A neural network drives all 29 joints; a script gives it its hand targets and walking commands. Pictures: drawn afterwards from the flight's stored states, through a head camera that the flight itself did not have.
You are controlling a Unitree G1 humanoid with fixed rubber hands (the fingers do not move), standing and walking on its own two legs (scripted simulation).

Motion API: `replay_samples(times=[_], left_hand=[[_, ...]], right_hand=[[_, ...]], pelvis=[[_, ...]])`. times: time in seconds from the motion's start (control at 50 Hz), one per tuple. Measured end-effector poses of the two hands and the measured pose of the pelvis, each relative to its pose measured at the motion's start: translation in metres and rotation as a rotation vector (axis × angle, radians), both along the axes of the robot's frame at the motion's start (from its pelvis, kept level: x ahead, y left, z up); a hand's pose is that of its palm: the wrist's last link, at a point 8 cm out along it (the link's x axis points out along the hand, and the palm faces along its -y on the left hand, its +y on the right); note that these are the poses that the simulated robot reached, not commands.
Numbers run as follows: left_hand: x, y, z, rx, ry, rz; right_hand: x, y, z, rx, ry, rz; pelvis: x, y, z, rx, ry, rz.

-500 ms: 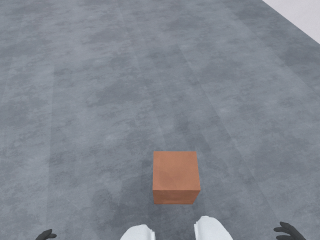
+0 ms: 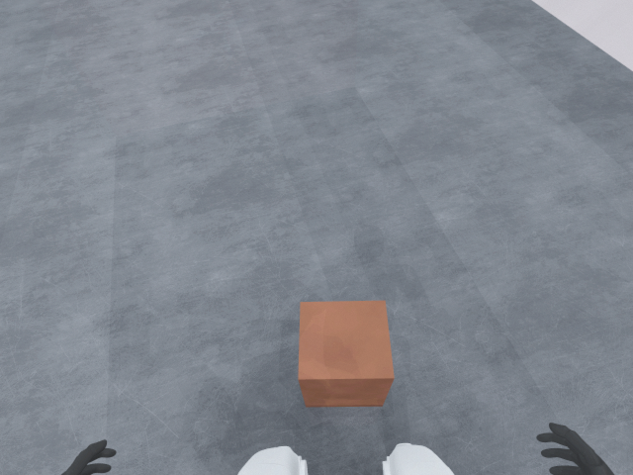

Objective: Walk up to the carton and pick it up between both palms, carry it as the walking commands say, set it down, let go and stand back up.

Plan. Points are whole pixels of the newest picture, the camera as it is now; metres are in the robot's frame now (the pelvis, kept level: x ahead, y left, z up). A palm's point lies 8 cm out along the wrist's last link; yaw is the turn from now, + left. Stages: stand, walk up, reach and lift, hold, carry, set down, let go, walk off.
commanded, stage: walk up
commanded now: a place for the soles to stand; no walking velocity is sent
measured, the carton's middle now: (343, 356) +0.44 -0.02 -0.60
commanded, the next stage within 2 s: reach and lift in 0.42 s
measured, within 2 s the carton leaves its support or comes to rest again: neither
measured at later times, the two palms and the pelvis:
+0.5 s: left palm out of the picture +0.09 +0.33 -0.07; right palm out of the picture +0.12 -0.31 -0.09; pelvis -0.01 +0.00 +0.00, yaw +0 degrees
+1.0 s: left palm (145, 399) +0.22 +0.28 -0.10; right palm (543, 382) +0.24 -0.29 -0.11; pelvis +0.01 -0.02 -0.01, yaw +0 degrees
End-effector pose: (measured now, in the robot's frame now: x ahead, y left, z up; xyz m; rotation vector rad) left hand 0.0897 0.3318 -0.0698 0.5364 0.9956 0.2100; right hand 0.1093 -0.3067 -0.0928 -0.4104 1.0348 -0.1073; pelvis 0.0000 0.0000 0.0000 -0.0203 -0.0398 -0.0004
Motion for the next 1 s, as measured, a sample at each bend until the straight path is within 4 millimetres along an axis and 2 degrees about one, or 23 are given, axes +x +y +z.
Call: replay_samples(times=[0.46,0.52,0.64,0.74,0.82,0.92,1.0], left_hand=[[-0.005,-0.003,0.001,0.000,0.007,-0.001],[0.011,-0.009,-0.003,-0.017,0.040,-0.020],[0.060,-0.025,-0.003,-0.044,0.007,-0.091],[0.077,-0.032,-0.008,-0.053,0.031,-0.104],[0.086,-0.040,-0.017,-0.075,0.052,-0.095],[0.109,-0.050,-0.028,-0.102,0.032,-0.085],[0.130,-0.056,-0.032,-0.124,-0.025,-0.068]], right_hand=[[0.004,-0.002,0.003,0.003,-0.023,-0.001],[0.014,0.001,0.007,0.007,-0.038,0.018],[0.026,0.000,0.007,0.013,-0.039,0.024],[0.036,0.002,-0.002,0.033,-0.012,0.026],[0.066,0.007,-0.006,0.049,-0.042,0.044],[0.109,0.011,-0.012,0.055,-0.113,0.062],[0.128,0.018,-0.017,0.076,-0.155,0.038]], pelvis=[[-0.002,-0.003,0.000,0.003,-0.004,0.000],[-0.007,-0.003,0.000,0.004,-0.009,0.000],[-0.007,-0.005,0.002,0.006,-0.004,0.001],[0.002,-0.008,0.002,0.010,0.021,0.000],[0.007,-0.011,0.001,0.013,0.067,0.000],[0.008,-0.015,-0.004,0.019,0.133,0.001],[0.007,-0.019,-0.010,0.025,0.191,0.002]])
